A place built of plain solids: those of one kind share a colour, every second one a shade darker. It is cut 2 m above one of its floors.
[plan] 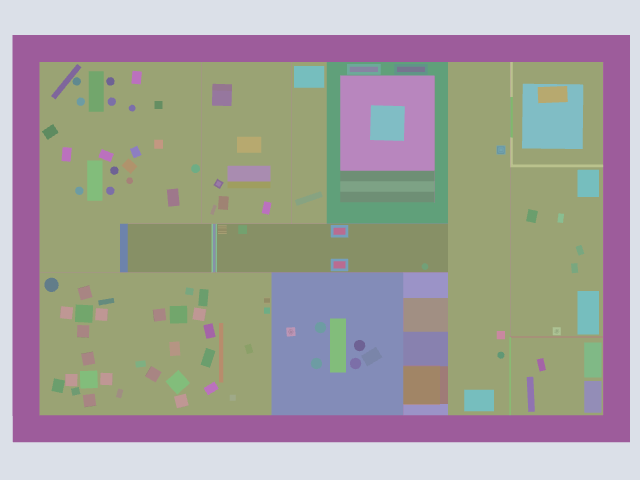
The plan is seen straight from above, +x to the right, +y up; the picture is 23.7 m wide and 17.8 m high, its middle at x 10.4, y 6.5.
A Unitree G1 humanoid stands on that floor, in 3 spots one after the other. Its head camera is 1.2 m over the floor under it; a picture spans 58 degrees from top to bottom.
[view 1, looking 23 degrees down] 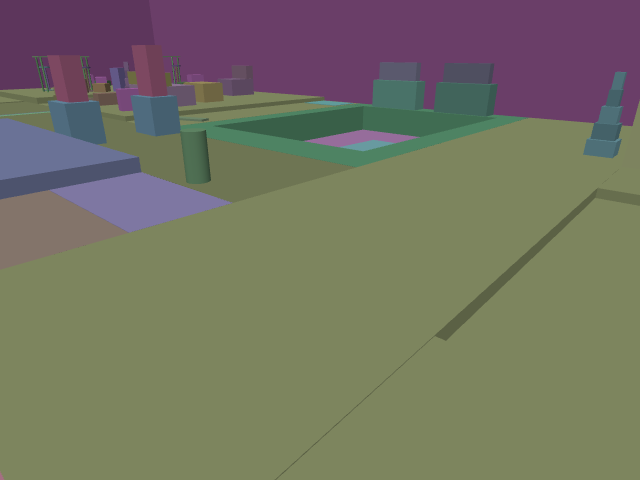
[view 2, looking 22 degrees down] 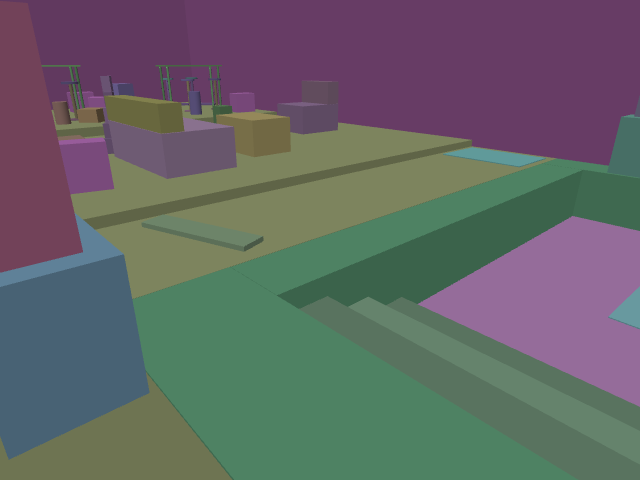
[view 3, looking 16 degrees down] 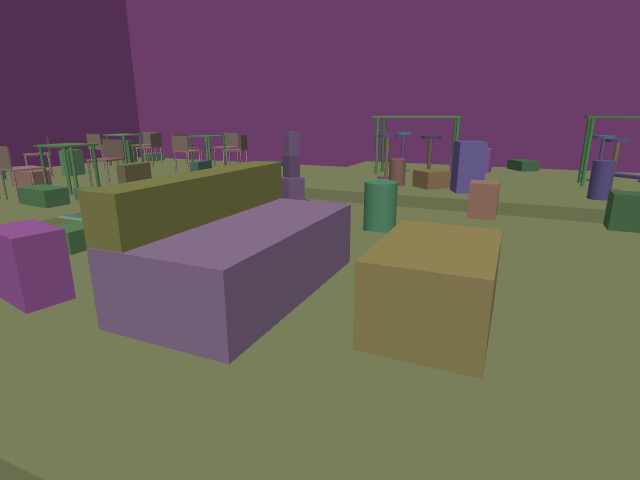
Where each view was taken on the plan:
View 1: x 18.18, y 3.09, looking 132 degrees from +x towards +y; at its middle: floor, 3.07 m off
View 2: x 12.90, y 6.65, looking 138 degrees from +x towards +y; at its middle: floor_rim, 3.20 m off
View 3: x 10.00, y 10.35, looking -156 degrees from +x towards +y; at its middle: sofa_seat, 2.80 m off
